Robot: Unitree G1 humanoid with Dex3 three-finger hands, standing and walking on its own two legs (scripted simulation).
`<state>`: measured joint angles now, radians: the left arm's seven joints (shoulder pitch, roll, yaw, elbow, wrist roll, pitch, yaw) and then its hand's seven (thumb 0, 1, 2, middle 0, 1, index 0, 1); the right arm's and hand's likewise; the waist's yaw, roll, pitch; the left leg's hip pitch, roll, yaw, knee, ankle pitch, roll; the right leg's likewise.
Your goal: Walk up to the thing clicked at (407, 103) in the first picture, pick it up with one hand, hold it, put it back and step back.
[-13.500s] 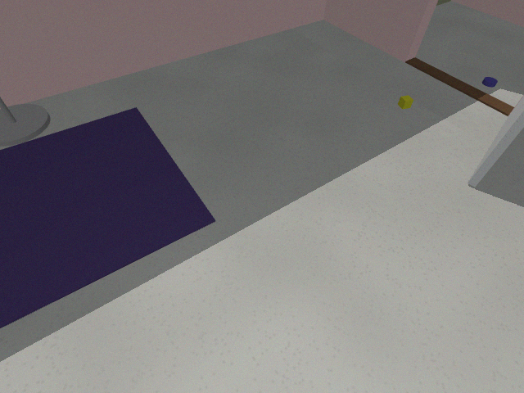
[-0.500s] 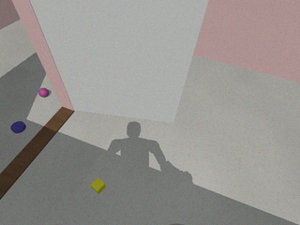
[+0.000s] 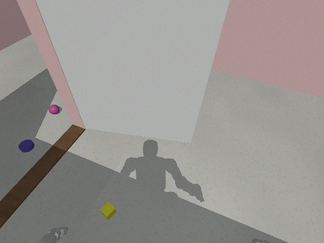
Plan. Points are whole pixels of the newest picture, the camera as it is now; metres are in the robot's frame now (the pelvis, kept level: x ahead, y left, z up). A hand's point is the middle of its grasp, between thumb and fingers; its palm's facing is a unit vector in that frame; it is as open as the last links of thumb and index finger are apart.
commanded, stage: stand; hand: left
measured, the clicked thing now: (108, 210) +0.42 +0.28 -0.75
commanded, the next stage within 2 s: none
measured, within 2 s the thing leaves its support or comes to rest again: neither
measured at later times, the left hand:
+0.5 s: hand out of the picture +0.07 +0.26 -0.15, palm faces -0.03 -0.94 -0.35, open 7.4 cm
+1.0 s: hand out of the picture +0.08 +0.25 -0.15, palm faces -0.03 -0.94 -0.34, open 7.4 cm
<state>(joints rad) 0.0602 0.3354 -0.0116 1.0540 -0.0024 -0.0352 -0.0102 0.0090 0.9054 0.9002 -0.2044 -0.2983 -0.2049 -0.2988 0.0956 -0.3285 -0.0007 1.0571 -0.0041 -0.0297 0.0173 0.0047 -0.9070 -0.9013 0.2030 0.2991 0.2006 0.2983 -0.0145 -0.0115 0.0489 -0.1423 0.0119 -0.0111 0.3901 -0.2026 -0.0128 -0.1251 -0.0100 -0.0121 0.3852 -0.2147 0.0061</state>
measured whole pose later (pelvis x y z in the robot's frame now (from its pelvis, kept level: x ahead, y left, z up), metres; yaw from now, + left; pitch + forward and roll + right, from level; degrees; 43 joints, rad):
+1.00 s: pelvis +0.00 +0.00 +0.00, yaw +0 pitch -1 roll +0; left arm 0.10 0.35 0.00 1.14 0.01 -0.02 0.00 0.01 0.91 0.90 -0.20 -0.30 -0.20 -0.30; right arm 0.08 -0.35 -0.01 1.15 -0.01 -0.01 0.01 0.00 -0.91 -0.90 0.20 0.30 0.20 0.30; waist -0.01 0.00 0.04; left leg -0.13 0.01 -0.01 0.32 -0.17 -0.01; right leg -0.11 -0.01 -0.01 0.32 -0.18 0.01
